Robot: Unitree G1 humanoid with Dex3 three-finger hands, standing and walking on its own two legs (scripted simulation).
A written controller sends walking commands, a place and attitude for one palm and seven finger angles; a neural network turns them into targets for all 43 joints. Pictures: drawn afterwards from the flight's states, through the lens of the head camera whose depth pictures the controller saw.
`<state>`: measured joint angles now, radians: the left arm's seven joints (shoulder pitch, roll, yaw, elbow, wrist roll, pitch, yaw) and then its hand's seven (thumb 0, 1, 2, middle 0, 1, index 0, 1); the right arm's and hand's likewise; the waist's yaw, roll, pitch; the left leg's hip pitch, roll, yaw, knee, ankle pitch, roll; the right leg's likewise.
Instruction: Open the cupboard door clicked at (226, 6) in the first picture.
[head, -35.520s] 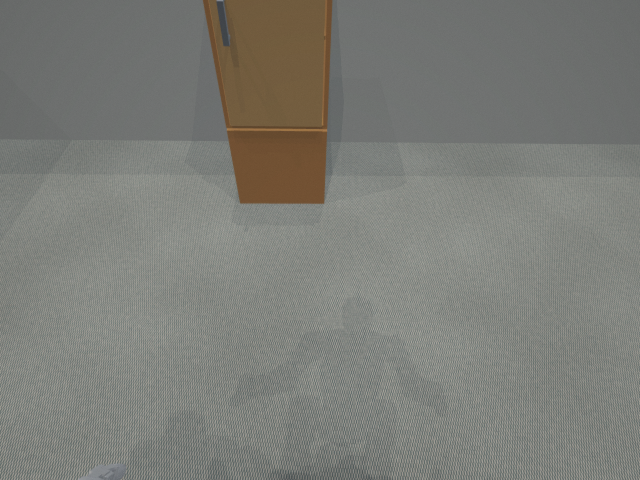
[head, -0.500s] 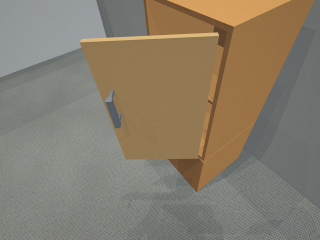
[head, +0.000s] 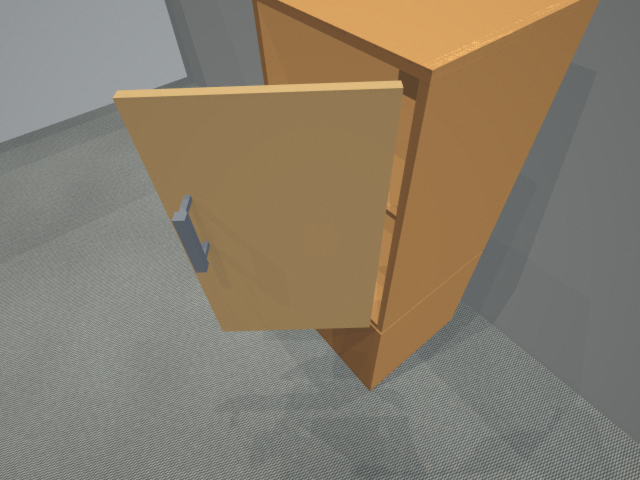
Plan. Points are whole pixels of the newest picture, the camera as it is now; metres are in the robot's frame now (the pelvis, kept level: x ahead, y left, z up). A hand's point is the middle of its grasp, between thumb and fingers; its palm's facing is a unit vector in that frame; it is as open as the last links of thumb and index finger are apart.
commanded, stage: come to a stop and stand still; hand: left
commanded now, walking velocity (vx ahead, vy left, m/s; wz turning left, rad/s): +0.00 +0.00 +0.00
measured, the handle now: (194, 235) +0.46 +0.22 +0.02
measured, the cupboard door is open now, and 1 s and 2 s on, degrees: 52 52 52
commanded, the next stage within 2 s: look again from close up in 0.38 s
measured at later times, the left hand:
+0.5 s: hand out of the picture +0.02 +0.16 -0.17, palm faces +0.02 -0.98 -0.21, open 7.3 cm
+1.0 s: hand out of the picture +0.04 +0.18 -0.17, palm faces +0.02 -0.98 -0.22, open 7.3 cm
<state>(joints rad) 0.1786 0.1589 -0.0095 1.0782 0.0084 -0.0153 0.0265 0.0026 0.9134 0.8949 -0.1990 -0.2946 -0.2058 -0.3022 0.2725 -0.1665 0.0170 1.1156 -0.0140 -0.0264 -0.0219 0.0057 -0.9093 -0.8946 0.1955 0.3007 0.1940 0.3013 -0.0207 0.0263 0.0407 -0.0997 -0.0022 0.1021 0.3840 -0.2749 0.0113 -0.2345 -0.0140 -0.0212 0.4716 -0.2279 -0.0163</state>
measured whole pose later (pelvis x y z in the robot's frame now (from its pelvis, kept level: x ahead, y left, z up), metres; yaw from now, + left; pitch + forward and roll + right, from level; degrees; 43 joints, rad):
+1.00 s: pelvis +0.00 -0.01 +0.00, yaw +1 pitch -1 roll +1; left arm 0.22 0.19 0.00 1.10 0.01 -0.02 0.02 0.00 0.91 0.90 -0.20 -0.29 -0.20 -0.30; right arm 0.27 -0.16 0.01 1.14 -0.01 -0.03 -0.03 0.00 -0.91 -0.89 0.20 0.30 0.19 0.30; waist 0.00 0.00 0.03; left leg -0.08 0.02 0.08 0.36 -0.27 -0.01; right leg -0.19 0.01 -0.04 0.42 -0.21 -0.03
